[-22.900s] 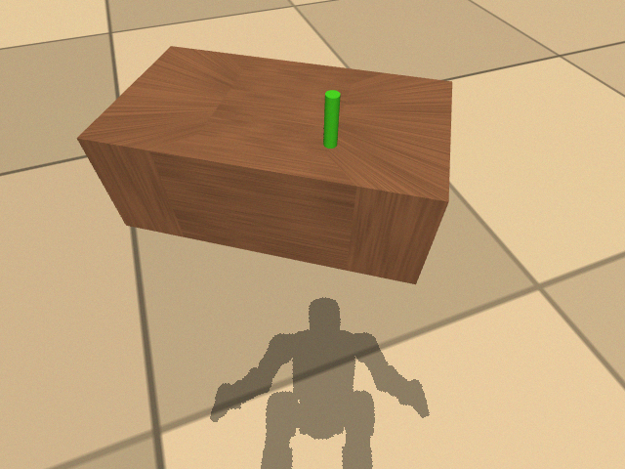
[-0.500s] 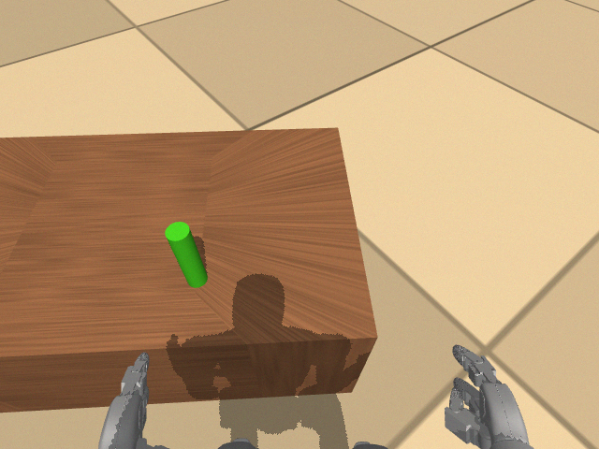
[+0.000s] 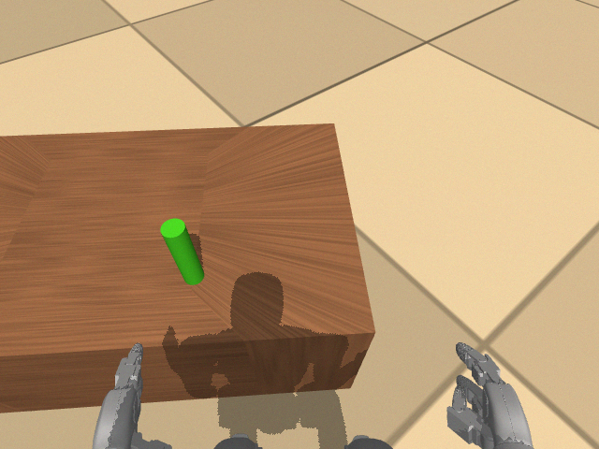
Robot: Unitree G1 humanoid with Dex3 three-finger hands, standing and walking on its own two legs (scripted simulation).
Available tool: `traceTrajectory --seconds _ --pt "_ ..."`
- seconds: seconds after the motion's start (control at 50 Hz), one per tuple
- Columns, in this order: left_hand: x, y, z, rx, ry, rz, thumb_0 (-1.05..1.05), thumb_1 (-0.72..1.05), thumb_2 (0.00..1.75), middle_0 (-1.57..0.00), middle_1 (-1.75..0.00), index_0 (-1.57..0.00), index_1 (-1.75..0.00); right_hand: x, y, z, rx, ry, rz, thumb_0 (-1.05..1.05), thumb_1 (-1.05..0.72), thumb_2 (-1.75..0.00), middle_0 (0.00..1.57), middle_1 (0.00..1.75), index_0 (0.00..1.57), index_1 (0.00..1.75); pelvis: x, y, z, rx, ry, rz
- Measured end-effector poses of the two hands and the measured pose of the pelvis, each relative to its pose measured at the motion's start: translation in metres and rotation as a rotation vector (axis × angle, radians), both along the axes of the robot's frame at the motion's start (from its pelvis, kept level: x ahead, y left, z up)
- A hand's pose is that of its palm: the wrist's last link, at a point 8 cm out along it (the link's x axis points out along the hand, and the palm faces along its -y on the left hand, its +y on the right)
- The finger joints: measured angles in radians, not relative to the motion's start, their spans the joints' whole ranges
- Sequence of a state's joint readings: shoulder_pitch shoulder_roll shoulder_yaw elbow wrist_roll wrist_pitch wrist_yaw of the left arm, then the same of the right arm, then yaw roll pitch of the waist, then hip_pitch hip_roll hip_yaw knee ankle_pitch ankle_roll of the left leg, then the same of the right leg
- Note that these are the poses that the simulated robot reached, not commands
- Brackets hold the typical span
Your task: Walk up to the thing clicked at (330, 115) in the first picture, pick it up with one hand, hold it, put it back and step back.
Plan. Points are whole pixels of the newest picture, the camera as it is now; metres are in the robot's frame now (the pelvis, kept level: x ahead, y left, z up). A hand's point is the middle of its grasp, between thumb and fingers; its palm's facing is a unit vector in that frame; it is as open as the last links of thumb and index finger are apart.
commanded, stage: home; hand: left
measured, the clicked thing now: (184, 254) +0.50 +0.24 -0.18
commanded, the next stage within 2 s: stand in 1.40 s
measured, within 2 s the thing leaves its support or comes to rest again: neither
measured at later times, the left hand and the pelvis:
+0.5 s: hand (161, 411) +0.18 +0.19 -0.05, palm faces +0.11 -0.97 -0.23, open 17.4 cm; pelvis +0.01 +0.01 +0.00, yaw +0 degrees
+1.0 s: hand (159, 427) +0.16 +0.19 -0.05, palm faces +0.12 -0.96 -0.26, open 17.3 cm; pelvis +0.00 +0.01 +0.00, yaw +1 degrees
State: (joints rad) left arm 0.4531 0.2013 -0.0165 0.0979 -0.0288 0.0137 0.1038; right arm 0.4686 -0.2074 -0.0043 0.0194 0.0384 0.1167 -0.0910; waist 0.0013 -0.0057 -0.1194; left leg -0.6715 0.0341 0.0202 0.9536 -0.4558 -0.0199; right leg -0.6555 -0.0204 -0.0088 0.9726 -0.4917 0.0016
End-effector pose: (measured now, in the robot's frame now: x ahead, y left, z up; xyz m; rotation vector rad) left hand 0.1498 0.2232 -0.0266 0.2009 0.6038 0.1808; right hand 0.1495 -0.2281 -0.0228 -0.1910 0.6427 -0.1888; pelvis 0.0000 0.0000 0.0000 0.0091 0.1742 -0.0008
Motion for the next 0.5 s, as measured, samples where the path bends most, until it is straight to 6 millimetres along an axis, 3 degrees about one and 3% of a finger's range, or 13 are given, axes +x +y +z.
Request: traceTrajectory --seconds 0.5 --pt "0.01 0.012 0.001 -0.005 -0.002 0.002 -0.01 -0.52 0.07 -0.06 -0.06 -0.05 -0.06 0.009 0.012 0.0 -0.006 0.005 0.01 0.01 -0.9 -0.9 0.2 0.3 0.21 0.3 0.009 0.011 -0.001 -0.01 0.01 0.0"
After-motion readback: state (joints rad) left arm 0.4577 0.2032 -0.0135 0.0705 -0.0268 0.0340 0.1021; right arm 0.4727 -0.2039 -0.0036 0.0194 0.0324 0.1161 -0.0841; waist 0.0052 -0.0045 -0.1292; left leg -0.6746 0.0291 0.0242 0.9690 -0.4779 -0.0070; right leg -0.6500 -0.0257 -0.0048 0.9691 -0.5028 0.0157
